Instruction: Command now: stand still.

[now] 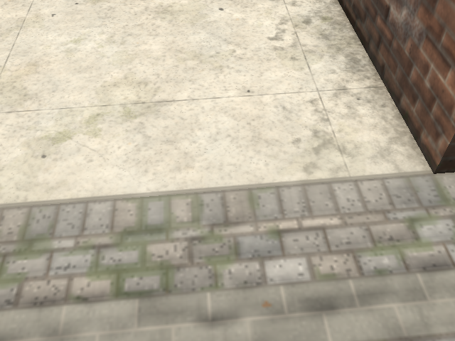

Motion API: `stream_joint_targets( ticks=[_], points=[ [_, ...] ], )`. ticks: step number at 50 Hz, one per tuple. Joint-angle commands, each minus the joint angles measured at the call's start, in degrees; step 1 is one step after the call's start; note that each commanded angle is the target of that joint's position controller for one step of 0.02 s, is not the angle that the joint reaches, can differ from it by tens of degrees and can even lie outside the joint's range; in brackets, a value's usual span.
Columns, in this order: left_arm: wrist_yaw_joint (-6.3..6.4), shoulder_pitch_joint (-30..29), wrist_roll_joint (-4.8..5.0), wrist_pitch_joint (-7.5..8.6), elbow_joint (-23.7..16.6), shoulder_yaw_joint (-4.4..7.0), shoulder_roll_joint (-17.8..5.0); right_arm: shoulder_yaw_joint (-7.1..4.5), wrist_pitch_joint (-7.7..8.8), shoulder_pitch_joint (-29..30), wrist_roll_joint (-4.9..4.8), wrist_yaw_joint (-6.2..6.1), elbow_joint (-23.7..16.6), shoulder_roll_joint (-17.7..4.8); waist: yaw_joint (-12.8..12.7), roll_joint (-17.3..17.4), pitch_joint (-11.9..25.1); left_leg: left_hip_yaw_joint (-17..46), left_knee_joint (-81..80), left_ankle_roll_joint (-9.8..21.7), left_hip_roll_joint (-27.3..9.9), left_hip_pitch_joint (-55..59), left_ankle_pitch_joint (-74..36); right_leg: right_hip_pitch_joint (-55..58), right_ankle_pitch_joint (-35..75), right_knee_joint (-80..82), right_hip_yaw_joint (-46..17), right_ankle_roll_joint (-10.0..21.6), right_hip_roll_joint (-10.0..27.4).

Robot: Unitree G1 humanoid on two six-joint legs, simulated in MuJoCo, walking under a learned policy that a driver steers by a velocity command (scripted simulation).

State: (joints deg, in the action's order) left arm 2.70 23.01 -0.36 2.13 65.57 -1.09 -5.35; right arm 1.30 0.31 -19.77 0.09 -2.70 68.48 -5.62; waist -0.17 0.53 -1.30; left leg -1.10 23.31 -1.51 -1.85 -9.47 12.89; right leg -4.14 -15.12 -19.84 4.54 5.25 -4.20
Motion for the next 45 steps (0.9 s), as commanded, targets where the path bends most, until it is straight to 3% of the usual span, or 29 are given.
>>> stream_joint_targets(
  ticks=[1, 38, 40, 41, 43, 45],
  points=[
    [0.09, 6.4, 0.01, 0.1, 0.2, 0.47, -3.6, -0.33, 0.06, -5.6, 0.01, -0.07, 0.3, -2.9, 0.0, -0.6, -4.9, 3.4, -2.1, 1.9, -4.1, -1.4, -7.8, -3.4, 15.5, 4.2, -8.0, -1.6, 10.3],
    [0.03, 6.6, 0.04, 0.24, 0.1, 0.36, -3.5, -0.4, 0.12, -6.4, 0.03, 0.04, 0.1, -2.7, 0.0, -0.6, -5.1, 3.4, -2.2, 2.0, -4.1, -1.3, -8.0, -3.5, 14.9, 3.9, -7.8, -1.4, 10.3],
    [0.0, 7.2, -0.05, 0.08, 0.1, 0.58, -3.9, -0.39, 0.03, -5.9, 0.31, 0.09, 0.0, -2.5, -0.6, -1.1, -4.7, 2.4, -1.4, 2.3, -2.7, -2.1, -2.4, -3.3, 1.5, 6.3, -8.9, -0.5, 9.6],
    [-0.01, 7.8, 0.04, -0.21, 0.1, 1.27, -5.6, -0.63, -0.02, -5.0, 0.61, 0.2, -0.7, -2.9, -1.2, -2.9, -5.6, 0.4, 1.9, 2.5, -0.8, -4.4, 2.9, -3.4, -7.9, 8.0, -10.9, 0.8, 10.1],
    [-0.27, 10.8, 0.0, -0.91, 0.5, 2.76, -8.6, -1.11, -0.1, -1.6, 1.71, 0.87, -3.1, -3.6, -3.1, -6.6, -9.9, -4.4, 11.2, 3.4, 2.0, -14.7, 12.7, -3.1, -27.6, 12.6, -19.1, 5.7, 16.0],
    [-0.68, 14.1, -0.73, -0.76, 1.3, 3.27, -8.3, -1.42, 0.38, 3.5, 2.4, 1.8, -6.4, -3.5, -5.0, -6.9, -14.5, -3.4, 21.6, 4.3, -0.8, -23.8, 15.1, -3.3, -29.9, 16.6, -26.2, 10.0, 22.3]
  ],
)
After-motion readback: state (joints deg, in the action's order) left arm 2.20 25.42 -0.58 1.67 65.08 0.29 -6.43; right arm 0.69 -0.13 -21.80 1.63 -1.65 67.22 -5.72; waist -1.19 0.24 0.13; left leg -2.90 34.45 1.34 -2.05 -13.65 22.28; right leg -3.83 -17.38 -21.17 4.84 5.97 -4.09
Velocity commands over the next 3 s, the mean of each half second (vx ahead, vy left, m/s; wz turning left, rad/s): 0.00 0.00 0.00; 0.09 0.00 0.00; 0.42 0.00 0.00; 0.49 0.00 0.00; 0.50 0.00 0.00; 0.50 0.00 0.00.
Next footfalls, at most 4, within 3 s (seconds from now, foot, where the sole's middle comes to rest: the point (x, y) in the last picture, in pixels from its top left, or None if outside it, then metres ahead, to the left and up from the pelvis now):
1.20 left None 0.23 0.17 -0.78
1.74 right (239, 323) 0.57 0.01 -0.78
2.30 left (184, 235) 0.88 0.20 -0.78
2.86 right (231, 168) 1.20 0.03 -0.78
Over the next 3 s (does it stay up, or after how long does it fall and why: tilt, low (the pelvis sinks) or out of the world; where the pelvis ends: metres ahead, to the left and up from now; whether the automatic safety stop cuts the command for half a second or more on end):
stays up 1.10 0.09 -0.01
